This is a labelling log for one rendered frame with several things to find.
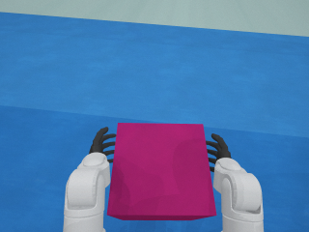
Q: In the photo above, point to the robot right hand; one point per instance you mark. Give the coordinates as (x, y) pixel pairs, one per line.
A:
(220, 146)

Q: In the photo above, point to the robot left hand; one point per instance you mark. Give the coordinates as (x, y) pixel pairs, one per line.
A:
(98, 145)

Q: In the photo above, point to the right robot forearm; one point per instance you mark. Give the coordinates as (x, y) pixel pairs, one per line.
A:
(241, 197)

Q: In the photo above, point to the carton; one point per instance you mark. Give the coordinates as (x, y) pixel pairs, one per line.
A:
(160, 171)

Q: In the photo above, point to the left robot forearm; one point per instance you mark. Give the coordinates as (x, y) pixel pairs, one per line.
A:
(85, 195)

